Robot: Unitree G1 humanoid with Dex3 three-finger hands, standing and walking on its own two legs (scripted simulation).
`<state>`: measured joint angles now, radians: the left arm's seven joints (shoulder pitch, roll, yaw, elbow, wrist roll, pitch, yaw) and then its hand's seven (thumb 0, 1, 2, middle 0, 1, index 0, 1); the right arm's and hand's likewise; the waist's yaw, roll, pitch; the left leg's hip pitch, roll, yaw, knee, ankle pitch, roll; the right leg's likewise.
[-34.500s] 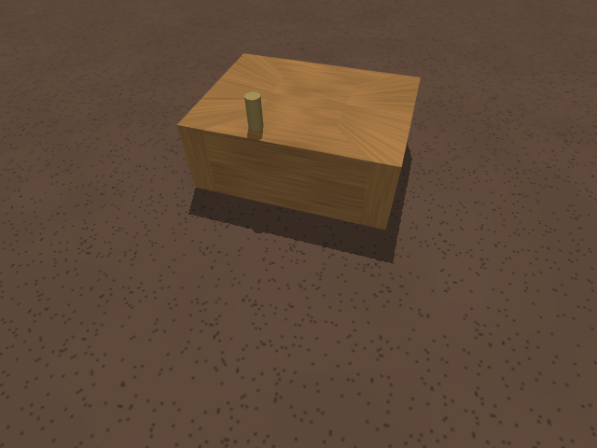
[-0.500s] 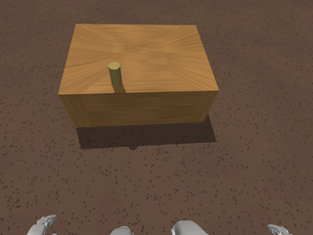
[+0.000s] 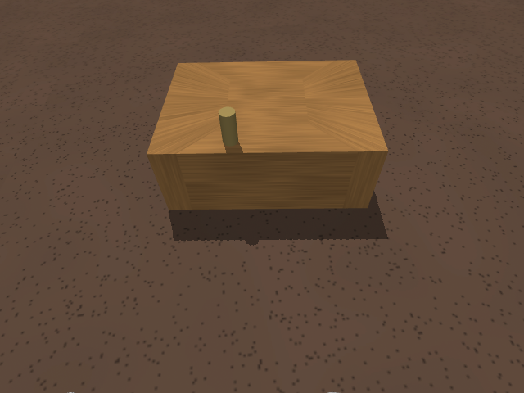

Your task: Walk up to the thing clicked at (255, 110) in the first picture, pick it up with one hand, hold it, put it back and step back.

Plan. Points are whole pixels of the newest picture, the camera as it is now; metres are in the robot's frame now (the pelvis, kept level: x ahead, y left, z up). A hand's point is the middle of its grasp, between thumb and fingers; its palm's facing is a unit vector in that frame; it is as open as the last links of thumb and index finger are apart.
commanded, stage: step back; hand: left
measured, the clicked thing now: (228, 127) +1.08 +0.19 -0.32
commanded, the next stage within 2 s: stand in 0.86 s
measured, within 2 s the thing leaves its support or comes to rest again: neither
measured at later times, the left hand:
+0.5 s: hand out of the picture +0.09 +0.27 -0.14, palm faces +0.03 -0.93 -0.37, open 7.3 cm
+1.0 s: hand (115, 382) +0.16 +0.27 -0.12, palm faces -0.04 -0.93 -0.36, open 7.3 cm
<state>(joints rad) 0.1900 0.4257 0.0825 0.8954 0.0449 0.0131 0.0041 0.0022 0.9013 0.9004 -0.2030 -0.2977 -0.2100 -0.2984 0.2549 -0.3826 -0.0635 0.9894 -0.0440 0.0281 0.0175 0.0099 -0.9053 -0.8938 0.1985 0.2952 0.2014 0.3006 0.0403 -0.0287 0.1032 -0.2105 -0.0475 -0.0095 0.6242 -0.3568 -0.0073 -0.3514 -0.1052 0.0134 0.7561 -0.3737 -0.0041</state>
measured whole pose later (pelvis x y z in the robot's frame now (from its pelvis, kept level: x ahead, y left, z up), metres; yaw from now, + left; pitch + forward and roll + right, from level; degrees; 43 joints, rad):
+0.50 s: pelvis +0.04 +0.01 +0.01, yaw +1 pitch -3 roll +1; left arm 0.19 0.36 0.04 0.99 0.03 -0.02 -0.01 0.00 0.90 0.90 -0.20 -0.30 -0.21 -0.30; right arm 0.18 -0.39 -0.06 1.00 -0.03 -0.01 0.00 0.01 -0.91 -0.89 0.20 0.30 0.20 0.30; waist 0.03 0.00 0.09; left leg -0.27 0.01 0.00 0.60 -0.26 -0.01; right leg -0.25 -0.05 -0.03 0.65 -0.35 0.02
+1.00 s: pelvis +0.06 +0.02 +0.03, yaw -1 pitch -2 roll +0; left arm 0.07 0.35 0.00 1.09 0.01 -0.02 0.00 0.00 0.91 0.90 -0.20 -0.30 -0.21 -0.30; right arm 0.03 -0.34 -0.02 1.10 -0.01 -0.02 0.01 0.01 -0.90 -0.89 0.20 0.30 0.20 0.30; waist 0.00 0.00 0.06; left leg -0.15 0.02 0.04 0.40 -0.22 -0.01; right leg -0.12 -0.04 0.02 0.40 -0.24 0.03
